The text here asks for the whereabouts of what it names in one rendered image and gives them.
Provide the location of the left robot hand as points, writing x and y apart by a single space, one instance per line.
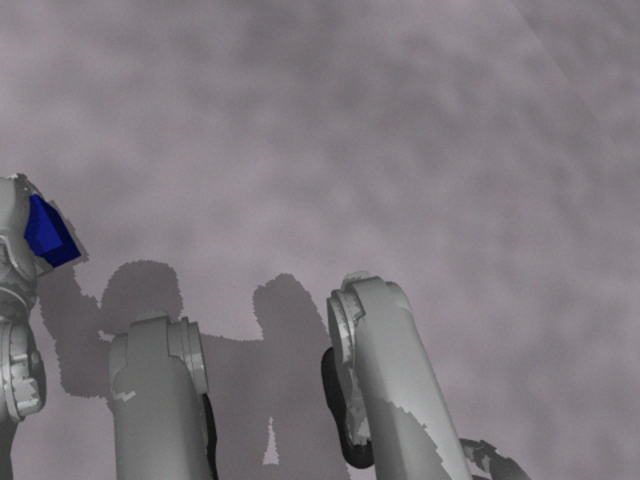
15 210

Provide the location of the right robot hand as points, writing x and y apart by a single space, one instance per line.
488 459

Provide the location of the cube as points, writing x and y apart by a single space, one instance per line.
47 234

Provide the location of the left robot foot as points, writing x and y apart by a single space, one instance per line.
212 437

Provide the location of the right robot foot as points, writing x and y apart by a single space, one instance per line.
360 457

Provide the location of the left robot arm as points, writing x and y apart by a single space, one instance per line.
22 373

